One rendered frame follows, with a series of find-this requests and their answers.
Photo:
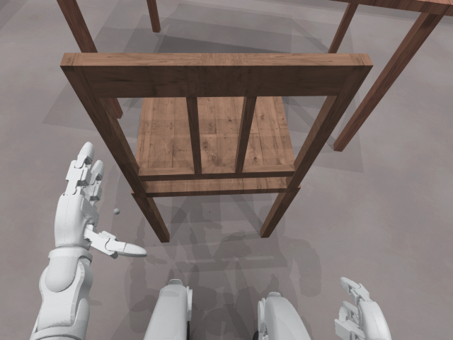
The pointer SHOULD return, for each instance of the robot right hand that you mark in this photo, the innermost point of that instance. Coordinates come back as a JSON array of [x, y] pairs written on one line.
[[366, 322]]

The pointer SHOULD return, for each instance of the robot right thigh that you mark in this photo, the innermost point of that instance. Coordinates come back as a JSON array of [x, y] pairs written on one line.
[[278, 319]]

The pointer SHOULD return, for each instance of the left robot forearm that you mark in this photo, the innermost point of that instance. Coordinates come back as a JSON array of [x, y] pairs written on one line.
[[64, 287]]

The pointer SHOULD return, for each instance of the robot thigh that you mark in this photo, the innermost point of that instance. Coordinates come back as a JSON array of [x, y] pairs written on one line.
[[171, 314], [278, 319]]

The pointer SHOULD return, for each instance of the robot left hand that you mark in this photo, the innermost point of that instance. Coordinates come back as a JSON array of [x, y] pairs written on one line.
[[76, 207]]

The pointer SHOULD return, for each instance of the chair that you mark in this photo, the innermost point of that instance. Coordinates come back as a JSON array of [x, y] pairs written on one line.
[[214, 123]]

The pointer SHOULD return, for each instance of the robot left thigh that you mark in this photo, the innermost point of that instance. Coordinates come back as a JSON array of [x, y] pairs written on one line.
[[171, 314]]

